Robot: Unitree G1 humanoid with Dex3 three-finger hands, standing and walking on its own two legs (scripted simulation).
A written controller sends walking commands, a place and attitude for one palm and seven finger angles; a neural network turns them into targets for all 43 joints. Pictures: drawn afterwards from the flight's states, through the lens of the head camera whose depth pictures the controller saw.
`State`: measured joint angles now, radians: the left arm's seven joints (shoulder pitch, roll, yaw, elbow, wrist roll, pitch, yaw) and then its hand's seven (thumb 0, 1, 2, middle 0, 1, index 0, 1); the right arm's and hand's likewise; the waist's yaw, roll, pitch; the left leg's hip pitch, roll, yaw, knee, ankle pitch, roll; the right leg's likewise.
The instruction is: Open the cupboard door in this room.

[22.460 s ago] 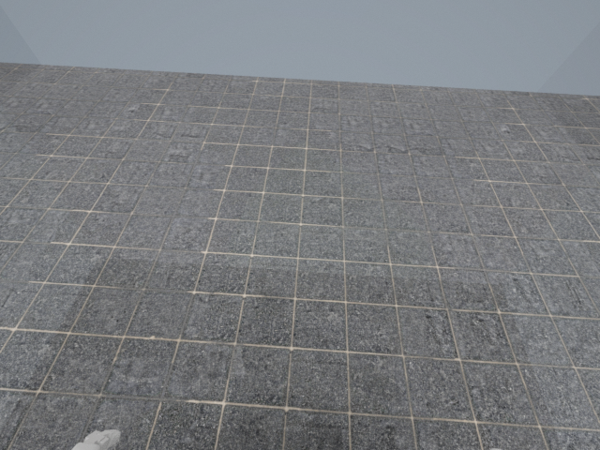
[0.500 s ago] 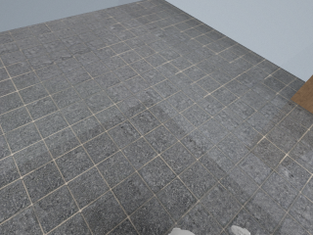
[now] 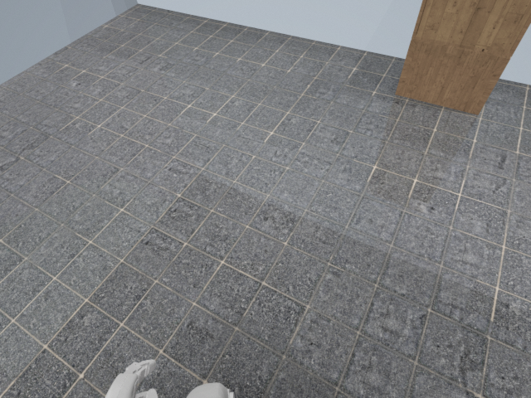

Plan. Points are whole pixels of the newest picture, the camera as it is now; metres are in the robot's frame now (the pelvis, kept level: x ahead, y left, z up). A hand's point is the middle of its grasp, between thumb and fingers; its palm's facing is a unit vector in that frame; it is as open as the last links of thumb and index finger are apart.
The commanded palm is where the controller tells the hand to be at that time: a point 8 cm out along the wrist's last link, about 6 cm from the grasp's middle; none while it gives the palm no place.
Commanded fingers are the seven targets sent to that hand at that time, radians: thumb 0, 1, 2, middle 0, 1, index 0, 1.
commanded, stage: turn or walk to find it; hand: left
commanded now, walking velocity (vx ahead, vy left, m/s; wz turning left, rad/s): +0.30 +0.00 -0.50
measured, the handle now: out of the picture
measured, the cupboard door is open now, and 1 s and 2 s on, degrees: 0 0 0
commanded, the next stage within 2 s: stand and wait in 1.66 s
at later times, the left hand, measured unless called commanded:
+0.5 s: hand out of the picture +0.05 +0.21 -0.16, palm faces -0.05 -0.98 -0.21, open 7.4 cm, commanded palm none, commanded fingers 0.00 0.90 0.90 -0.20 -0.30 -0.20 -0.30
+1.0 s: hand (237, 223) +0.49 +0.09 -0.15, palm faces -0.48 -0.85 -0.21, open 7.4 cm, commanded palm none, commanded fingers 0.00 0.90 0.90 -0.20 -0.30 -0.20 -0.30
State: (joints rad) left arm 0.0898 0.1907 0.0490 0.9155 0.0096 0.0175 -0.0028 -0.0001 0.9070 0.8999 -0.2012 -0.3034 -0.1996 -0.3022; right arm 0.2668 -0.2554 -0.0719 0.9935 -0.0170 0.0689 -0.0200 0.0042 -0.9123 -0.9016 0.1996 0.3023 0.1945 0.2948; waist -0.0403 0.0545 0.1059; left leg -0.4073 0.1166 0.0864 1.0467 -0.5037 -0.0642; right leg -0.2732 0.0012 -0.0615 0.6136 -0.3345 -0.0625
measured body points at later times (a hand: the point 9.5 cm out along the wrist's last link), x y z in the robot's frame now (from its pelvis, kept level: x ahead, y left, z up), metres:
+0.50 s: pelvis +0.10 +0.01 +0.01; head +0.12 +0.02 +0.46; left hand +0.06 +0.26 -0.14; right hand +0.21 -0.25 -0.11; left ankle +0.20 +0.14 -0.70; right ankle +0.00 -0.08 -0.73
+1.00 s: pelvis +0.28 -0.02 +0.01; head +0.31 -0.04 +0.45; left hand +0.51 +0.14 -0.13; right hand +0.07 -0.16 -0.13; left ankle +0.22 +0.13 -0.73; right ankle +0.31 -0.18 -0.69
